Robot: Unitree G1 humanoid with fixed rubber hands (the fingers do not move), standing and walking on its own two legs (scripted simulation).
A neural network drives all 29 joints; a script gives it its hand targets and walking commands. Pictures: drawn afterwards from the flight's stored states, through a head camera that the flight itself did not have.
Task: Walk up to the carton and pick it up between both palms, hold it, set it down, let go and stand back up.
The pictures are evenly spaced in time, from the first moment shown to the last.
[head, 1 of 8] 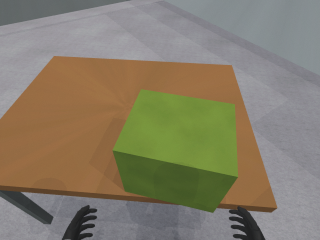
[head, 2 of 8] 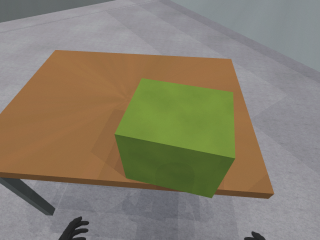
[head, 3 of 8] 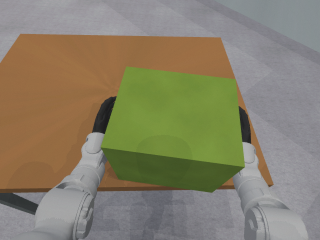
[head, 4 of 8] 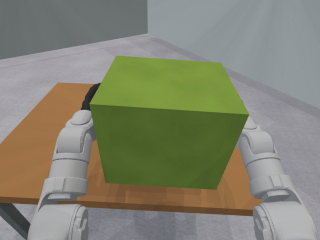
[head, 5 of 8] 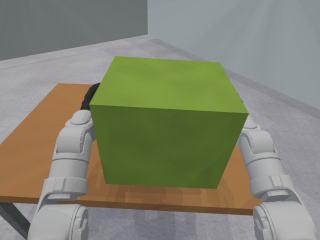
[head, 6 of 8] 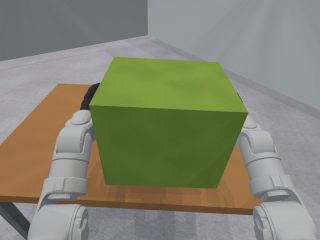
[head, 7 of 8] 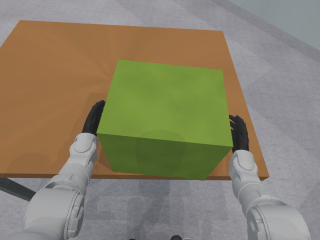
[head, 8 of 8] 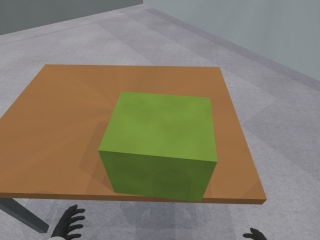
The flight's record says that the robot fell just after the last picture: no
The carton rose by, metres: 0.20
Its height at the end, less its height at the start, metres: +0.00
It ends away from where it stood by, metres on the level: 0.02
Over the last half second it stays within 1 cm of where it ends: yes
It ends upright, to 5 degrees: yes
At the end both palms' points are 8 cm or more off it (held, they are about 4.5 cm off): yes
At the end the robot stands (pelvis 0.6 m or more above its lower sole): yes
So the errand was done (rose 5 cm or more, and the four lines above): yes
